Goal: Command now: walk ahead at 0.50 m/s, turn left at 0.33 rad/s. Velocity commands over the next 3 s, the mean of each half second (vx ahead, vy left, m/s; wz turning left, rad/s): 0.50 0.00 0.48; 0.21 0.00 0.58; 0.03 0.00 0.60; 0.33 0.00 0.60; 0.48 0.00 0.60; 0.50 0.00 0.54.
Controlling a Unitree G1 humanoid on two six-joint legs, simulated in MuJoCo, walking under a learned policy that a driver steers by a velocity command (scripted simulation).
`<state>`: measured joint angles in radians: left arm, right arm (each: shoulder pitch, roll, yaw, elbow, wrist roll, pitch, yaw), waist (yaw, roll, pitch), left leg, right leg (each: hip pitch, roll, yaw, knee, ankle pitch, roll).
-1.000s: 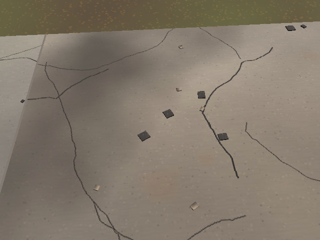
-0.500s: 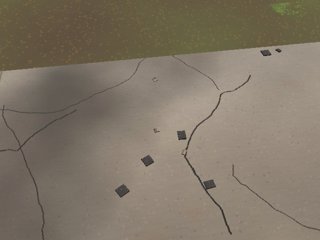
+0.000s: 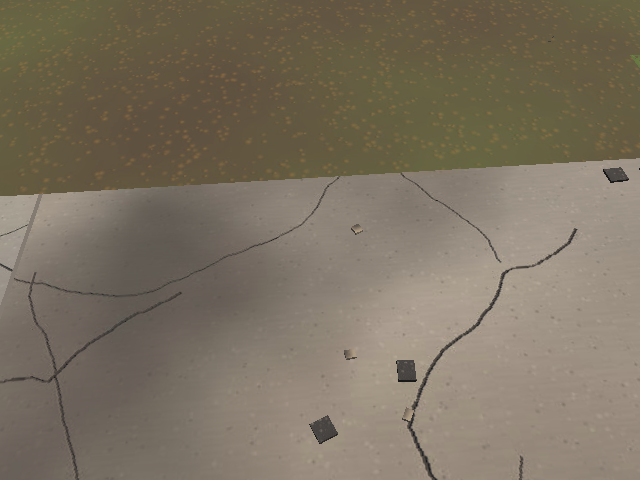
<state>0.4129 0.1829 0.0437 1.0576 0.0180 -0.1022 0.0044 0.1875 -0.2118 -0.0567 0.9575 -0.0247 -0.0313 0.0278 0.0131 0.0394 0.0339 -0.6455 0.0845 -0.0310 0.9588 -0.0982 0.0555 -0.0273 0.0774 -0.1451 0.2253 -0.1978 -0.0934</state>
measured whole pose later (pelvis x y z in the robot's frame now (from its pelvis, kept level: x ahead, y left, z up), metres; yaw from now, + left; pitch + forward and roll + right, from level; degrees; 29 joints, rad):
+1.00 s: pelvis +0.44 +0.08 -0.01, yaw +35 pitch +0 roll +0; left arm 0.16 0.24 0.02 0.75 0.03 -0.02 0.03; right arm 0.22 -0.32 -0.09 0.78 -0.02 0.06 0.01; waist -0.02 0.04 0.09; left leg -0.50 -0.05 -0.04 1.17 -0.44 -0.02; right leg -0.33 -0.02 -0.11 0.43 -0.10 -0.05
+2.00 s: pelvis +0.49 +0.19 +0.00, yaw +69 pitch +1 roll +0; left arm 0.41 0.26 0.04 0.80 0.02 -0.07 0.00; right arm 0.18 -0.31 -0.07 0.70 -0.04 0.02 0.08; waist 0.05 0.06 0.01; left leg -0.69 0.00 -0.06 1.00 -0.14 0.01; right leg 0.04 0.01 -0.13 0.24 -0.30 -0.03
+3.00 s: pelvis +0.56 +0.76 +0.00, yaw +104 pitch +1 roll -1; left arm 0.38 0.26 0.04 0.82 0.02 -0.09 -0.01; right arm 0.18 -0.31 -0.05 0.75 -0.04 -0.01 0.05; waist 0.04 0.05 0.03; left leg -0.61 0.00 -0.08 1.01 -0.21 0.05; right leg -0.11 0.01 -0.13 0.31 -0.22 -0.04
